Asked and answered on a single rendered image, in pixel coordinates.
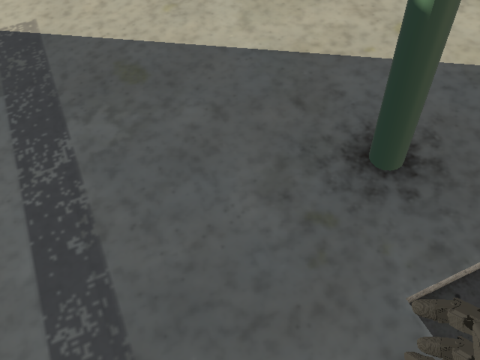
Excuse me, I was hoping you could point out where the robot right hand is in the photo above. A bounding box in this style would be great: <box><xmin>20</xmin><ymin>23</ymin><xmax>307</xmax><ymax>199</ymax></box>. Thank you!
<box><xmin>404</xmin><ymin>298</ymin><xmax>480</xmax><ymax>360</ymax></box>

